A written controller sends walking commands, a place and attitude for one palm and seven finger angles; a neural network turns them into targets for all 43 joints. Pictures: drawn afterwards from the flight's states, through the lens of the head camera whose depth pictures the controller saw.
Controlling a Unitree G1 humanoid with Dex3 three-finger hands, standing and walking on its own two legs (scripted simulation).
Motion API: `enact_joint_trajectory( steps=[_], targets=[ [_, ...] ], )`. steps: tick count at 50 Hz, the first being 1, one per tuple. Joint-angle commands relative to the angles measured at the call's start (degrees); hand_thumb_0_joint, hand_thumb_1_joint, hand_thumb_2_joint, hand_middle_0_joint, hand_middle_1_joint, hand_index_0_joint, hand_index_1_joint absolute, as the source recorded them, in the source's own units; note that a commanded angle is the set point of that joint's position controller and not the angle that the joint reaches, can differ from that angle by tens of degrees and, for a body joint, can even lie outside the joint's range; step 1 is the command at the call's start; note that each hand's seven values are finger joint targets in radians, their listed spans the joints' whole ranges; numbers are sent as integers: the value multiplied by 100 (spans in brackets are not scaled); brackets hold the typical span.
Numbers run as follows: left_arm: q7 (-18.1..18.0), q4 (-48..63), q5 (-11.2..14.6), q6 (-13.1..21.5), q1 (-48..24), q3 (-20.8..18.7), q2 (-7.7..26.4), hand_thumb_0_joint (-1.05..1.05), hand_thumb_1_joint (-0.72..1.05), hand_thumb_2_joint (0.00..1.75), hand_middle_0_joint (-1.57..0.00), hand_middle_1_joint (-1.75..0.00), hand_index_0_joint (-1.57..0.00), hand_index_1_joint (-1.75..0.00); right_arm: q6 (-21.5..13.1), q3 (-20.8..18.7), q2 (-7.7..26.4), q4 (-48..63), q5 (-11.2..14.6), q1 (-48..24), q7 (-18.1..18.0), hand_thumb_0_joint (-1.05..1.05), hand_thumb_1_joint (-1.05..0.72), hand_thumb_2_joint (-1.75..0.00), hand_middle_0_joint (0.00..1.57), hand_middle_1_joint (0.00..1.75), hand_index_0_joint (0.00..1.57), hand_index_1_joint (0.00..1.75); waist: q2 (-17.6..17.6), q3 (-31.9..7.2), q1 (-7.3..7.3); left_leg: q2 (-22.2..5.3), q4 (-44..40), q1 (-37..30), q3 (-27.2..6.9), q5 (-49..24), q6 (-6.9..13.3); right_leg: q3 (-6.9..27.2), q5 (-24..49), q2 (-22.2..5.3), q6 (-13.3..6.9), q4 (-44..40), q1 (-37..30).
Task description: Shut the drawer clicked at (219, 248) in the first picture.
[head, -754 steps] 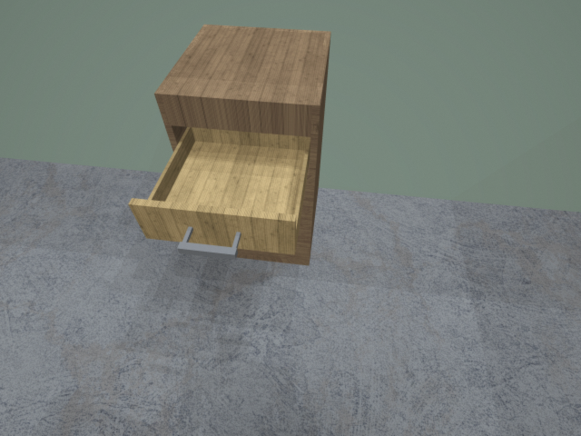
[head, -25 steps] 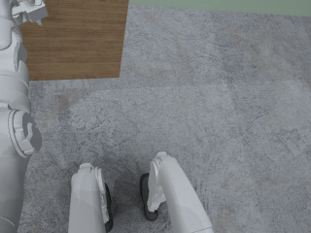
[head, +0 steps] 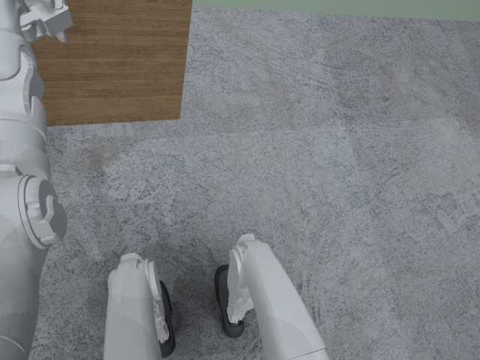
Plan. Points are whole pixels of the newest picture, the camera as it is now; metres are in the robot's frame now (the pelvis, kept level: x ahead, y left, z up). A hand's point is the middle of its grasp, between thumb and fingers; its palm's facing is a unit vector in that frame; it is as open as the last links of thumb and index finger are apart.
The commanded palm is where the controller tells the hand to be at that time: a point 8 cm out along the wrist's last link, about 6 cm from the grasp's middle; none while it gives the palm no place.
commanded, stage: pull the fist back off the drawer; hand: left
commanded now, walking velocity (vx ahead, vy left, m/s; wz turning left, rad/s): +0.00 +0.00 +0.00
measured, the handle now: out of the picture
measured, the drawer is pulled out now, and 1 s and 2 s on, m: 0.00 0.00 0.00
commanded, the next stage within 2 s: draw the hand back to the body in 0.26 s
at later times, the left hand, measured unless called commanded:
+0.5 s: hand (55, 17) +0.56 +0.17 +0.06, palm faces +0.06 -0.99 -0.08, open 3.3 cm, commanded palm +0.51 +0.21 +0.09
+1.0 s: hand out of the picture +0.39 +0.20 +0.21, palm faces +0.13 -0.97 -0.22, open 3.3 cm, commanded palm +0.35 +0.26 +0.24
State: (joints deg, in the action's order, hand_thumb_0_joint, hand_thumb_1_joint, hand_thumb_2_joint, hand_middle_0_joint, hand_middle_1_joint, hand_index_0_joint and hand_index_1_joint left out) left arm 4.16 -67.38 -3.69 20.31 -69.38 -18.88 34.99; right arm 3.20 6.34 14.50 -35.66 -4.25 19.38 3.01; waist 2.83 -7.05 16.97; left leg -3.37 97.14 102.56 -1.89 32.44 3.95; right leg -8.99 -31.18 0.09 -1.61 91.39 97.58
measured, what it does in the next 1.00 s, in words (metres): rises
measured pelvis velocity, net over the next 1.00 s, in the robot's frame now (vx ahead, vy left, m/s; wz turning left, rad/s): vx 0.09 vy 0.00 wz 0.09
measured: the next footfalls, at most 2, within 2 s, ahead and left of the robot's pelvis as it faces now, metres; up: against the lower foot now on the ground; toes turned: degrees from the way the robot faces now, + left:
none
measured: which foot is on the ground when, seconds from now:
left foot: down 0.00-1.00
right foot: down 0.00-1.00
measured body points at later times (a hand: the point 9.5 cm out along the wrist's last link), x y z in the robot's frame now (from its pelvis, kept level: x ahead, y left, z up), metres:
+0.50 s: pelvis +0.04 -0.01 +0.04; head +0.26 +0.03 +0.44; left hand +0.55 +0.23 +0.07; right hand +0.11 -0.26 -0.08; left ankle +0.07 +0.09 -0.51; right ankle +0.09 -0.11 -0.51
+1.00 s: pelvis +0.09 +0.00 +0.18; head +0.16 +0.00 +0.63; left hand +0.38 +0.25 +0.22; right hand +0.28 -0.23 +0.09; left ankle +0.07 +0.09 -0.51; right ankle +0.08 -0.11 -0.51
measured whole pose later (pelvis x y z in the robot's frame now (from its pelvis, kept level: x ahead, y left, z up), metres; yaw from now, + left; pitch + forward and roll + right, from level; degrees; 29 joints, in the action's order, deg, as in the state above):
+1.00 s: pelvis +0.09 +0.00 +0.18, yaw +5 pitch +13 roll -1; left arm -1.3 -12.0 4.6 7.8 0.6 -3.6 16.5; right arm 5.7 1.2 14.3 -26.7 3.2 12.1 -3.3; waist 2.2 -6.3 2.3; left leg -0.8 52.4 39.3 2.3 26.4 2.0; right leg -4.0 -26.1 0.2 -1.1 50.2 37.3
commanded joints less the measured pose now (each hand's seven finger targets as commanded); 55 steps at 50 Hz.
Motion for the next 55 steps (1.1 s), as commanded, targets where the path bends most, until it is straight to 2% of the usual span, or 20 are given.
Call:
enact_joint_trajectory(
  steps=[1, 8, 12, 18, 21, 24, 26, 29, 31, 36, 38, 40, 41, 43, 44, 45, 46, 48, 51, 55],
  targets=[
    [-52, 1633, 208, 461, -2335, -299, 853, 0, 90, 90, -140, -160, -140, -160, 74, -502, 1294, 175, 13, 1135, -43, 0, -90, -90, 20, 30, 20, 30, 1673, -3915, -33, 10, -1434, -4019, -933, -972, -242, 428, 545, 238, -54, -1069, -1243],
    [-15, 2243, 363, 630, -1209, -355, 539, 0, 90, 90, -140, -160, -140, -160, 220, -624, 1177, 347, 76, 976, 15, 0, -90, -90, 20, 30, 20, 30, 1302, -4051, -319, 25, -1400, -4003, -629, -1712, -216, 527, 937, 255, -34, -1221, -1950],
    [-55, 2097, 439, 692, -1243, -173, 195, 0, 90, 90, -140, -160, -140, -160, 257, -675, 1144, 243, 96, 937, 1, 0, -90, -90, 20, 30, 20, 30, 1011, -3676, -167, 31, -1373, -3936, -620, -1800, -201, 518, 1048, 242, 7, -1279, -1898],
    [-23, 2069, 474, 922, -1031, -149, 57, 0, 90, 90, -140, -160, -140, -160, 297, -726, 1086, 216, 63, 863, -4, 0, -90, -90, 20, 30, 20, 30, 976, -3911, -249, 96, -1238, -4081, -492, -2348, -199, 577, 1532, 223, 5, -1247, -2154],
    [70, 3340, 624, 843, 99, -376, 315, 0, 90, 90, -140, -160, -140, -160, 379, -786, 1076, 628, 195, 705, 38, 0, -90, -90, 20, 30, 20, 30, 1393, -4987, -826, 147, -1636, -4938, -392, -3031, -268, 668, 2215, 212, -46, -1409, -3189],
    [191, 4483, 923, 405, 1327, -137, -45, 0, 90, 90, -140, -160, -140, -160, 416, -858, 997, 900, 418, 508, 42, 0, -90, -90, 20, 30, 20, 30, 1004, -5116, -991, 171, -2121, -5426, -321, -3347, -269, 692, 2816, 196, 1, -1883, -4182],
    [211, 5042, 1128, 108, 1885, 128, -412, 0, 90, 90, -140, -160, -140, -160, 320, -851, 934, 978, 550, 350, -27, 0, -90, -90, 20, 30, 20, 30, 641, -4869, -952, 179, -2368, -5448, -291, -3267, -225, 723, 3004, 180, 38, -2180, -4585],
    [116, 5518, 1345, -45, 2398, 88, -460, 0, 90, 90, -140, -160, -140, -160, 106, -859, 888, 895, 645, 216, -202, 0, -90, -90, 20, 30, 20, 30, 41, -4110, -930, 204, -2743, -5229, -160, -2741, -176, 801, 2907, 147, 131, -2680, -5119],
    [74, 5886, 1392, 88, 2523, 301, -688, 0, 90, 90, -140, -160, -140, -160, -84, -854, 819, 841, 658, 125, -297, 0, -90, -90, 20, 30, 20, 30, 180, -3928, -925, 225, -2934, -5464, -90, -2667, -185, 821, 2833, 127, 135, -2869, -5246],
    [245, 5169, 1379, 241, 3347, 837, -1232, 0, 90, 90, -140, -160, -140, -160, -308, -840, 805, 705, 643, 35, -378, 0, -90, -90, 20, 30, 20, 30, 87, -2533, -895, 256, -3445, -5741, 27, -2281, -195, 732, 2315, 137, 105, -3397, -5228],
    [391, 5105, 1416, 219, 3841, 876, -1261, 0, 90, 90, -140, -160, -140, -160, -310, -835, 807, 826, 664, -70, -380, 0, -90, -90, 20, 30, 20, 30, 183, -2266, -1047, 275, -3718, -6016, 53, -2313, -219, 689, 2295, 133, 75, -3589, -5416],
    [505, 5412, 1519, 189, 4288, 803, -1179, 0, 90, 90, -140, -160, -140, -160, -313, -832, 817, 1006, 691, -168, -397, 0, -90, -90, 20, 30, 20, 30, 101, -2288, -1184, 284, -3975, -6334, 62, -2516, -216, 671, 2514, 129, 59, -3764, -5851],
    [535, 5711, 1584, 180, 4561, 745, -1112, 0, 90, 90, -140, -160, -140, -160, -326, -835, 813, 1124, 692, -212, -396, 0, -90, -90, 20, 30, 20, 30, 335, -2414, -1291, 300, -4075, -6588, 60, -2795, -217, 663, 2727, 124, 35, -3800, -6059],
    [542, 6080, 1699, 121, 5177, 558, -1006, 0, 90, 90, -140, -160, -140, -160, -339, -816, 775, 1289, 708, -316, -410, 0, -90, -90, 20, 30, 20, 30, 184, -2277, -1411, 283, -4333, -6850, 77, -3025, -229, 626, 2977, 120, 56, -3991, -6447],
    [-38, 6117, 942, -409, 5723, 767, -573, 0, 90, 90, -140, -160, -140, -160, -60, -803, 630, 1374, 728, -579, -504, 0, -90, -90, 20, 30, 20, 30, 264, -2574, -1742, 230, -4830, -7433, 97, -3198, -283, 829, 2804, -32, -36, -4338, -6868],
    [-328, 6656, 922, -687, 5769, 1104, -1058, 0, 90, 90, -140, -160, -140, -160, 25, -774, 530, 1611, 745, -617, -571, 0, -90, -90, 20, 30, 20, 30, 267, -2166, -1520, 212, -5003, -7642, 110, -3177, -281, 770, 2814, -38, -7, -4520, -6815],
    [-532, 6800, 859, -910, 5891, 1234, -1135, 0, 90, 90, -140, -160, -140, -160, 74, -748, 543, 1650, 736, -693, -633, 0, -90, -90, 20, 30, 20, 30, 372, -1887, -1514, 205, -5149, -7747, 71, -3172, -273, 754, 2770, -44, -21, -4673, -6875],
    [-894, 6942, 768, -1196, 6046, 1080, -925, 0, 90, 90, -140, -160, -140, -160, 159, -684, 566, 1649, 728, -820, -747, 0, -90, -90, 20, 30, 20, 30, 9, -1387, -1484, 147, -5477, -7785, 46, -2638, -257, 722, 2473, -30, -1, -4992, -7062],
    [-1188, 7481, 716, -1382, 5935, 980, -714, 0, 90, 90, -140, -160, -140, -160, 53, -609, 573, 1647, 713, -1058, -927, 0, -90, -90, 20, 30, 20, 30, -39, -1082, -1510, 163, -5871, -8124, 59, -2522, -205, 742, 2509, -79, -8, -5405, -7547],
    [-1271, 7912, 687, -1559, 6590, 1128, -965, 0, 90, 90, -140, -160, -140, -160, -225, -543, 508, 1536, 701, -1190, -955, 0, -90, -90, 20, 30, 20, 30, 133, -859, -1625, 114, -6360, -8928, -33, -3011, -238, 660, 2685, -93, -20, -5799, -7912]
  ],
)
